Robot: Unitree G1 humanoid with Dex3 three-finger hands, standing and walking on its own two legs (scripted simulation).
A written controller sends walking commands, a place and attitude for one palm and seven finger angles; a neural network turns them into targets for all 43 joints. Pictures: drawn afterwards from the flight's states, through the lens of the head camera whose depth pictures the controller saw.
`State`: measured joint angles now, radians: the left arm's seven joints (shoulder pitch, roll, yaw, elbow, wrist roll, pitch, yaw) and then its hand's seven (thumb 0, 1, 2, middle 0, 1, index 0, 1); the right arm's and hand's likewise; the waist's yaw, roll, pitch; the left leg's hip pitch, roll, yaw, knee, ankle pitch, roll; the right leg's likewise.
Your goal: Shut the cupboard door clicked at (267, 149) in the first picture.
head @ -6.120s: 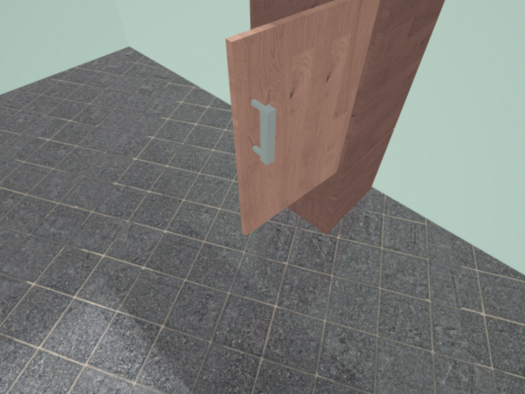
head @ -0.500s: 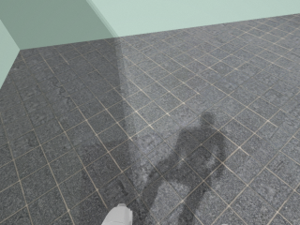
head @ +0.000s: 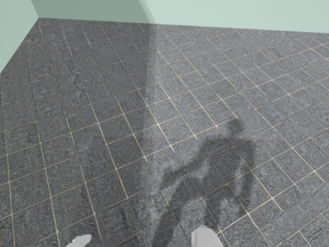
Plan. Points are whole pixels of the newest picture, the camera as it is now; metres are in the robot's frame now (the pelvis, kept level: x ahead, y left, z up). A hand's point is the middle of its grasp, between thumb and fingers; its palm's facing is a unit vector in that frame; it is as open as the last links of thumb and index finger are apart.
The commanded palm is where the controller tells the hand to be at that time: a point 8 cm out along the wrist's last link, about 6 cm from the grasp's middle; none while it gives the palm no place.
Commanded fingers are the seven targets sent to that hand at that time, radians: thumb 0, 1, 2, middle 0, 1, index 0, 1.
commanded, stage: walk to a spot facing it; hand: left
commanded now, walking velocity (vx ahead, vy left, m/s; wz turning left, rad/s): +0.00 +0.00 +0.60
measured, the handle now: out of the picture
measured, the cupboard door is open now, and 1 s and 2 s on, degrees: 84 84 84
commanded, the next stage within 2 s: none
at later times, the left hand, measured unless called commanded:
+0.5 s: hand out of the picture +0.05 +0.12 -0.15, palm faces +0.35 -0.89 -0.29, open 7.3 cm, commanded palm none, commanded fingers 0.00 0.90 0.90 -0.20 -0.30 -0.20 -0.30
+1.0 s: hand out of the picture +0.02 +0.16 -0.17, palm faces +0.60 -0.77 -0.22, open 7.4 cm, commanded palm none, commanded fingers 0.00 0.90 0.90 -0.20 -0.30 -0.20 -0.30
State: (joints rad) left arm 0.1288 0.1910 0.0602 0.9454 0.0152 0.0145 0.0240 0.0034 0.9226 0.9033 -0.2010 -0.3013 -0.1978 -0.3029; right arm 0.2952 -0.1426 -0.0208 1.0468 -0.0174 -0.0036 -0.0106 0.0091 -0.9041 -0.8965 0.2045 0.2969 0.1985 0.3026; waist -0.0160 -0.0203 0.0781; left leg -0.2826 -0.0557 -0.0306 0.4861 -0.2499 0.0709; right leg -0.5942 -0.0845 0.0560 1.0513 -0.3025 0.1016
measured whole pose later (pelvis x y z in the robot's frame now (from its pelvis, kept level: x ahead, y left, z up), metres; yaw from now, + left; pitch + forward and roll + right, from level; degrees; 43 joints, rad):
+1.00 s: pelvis +0.06 -0.06 +0.00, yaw +37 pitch +1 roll -1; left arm 0.13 0.25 0.06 0.89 0.02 0.05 0.01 0.00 0.91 0.90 -0.20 -0.30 -0.20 -0.30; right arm 0.18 -0.20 -0.04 0.93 -0.02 0.03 0.01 0.01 -0.90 -0.90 0.21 0.30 0.20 0.30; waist 0.00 -0.03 0.09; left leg -0.29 -0.03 -0.03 0.47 -0.20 0.05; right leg -0.51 -0.09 0.02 1.05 -0.35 0.11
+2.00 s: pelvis +0.06 -0.09 +0.00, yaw +73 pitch +1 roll -2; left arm 0.13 0.26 0.06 0.89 0.01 0.05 0.01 0.00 0.91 0.90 -0.20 -0.30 -0.20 -0.30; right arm 0.17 -0.20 -0.04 0.93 -0.02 0.04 0.01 0.01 -0.90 -0.90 0.21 0.30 0.20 0.30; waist 0.00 -0.03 0.10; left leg -0.26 -0.04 -0.07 0.47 -0.22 0.04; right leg -0.48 -0.08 0.01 0.99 -0.38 0.10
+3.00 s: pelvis +0.04 -0.03 +0.01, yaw +109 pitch +2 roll -1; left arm 0.11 0.25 0.06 0.90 0.02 0.01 -0.03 0.01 0.91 0.90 -0.20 -0.30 -0.20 -0.30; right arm 0.33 -0.16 -0.03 1.00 -0.02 -0.03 0.01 0.01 -0.90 -0.90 0.21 0.30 0.20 0.30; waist -0.03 -0.04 0.06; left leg -0.12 -0.07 -0.08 0.33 -0.25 0.08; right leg -0.61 -0.11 0.00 1.01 -0.21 0.11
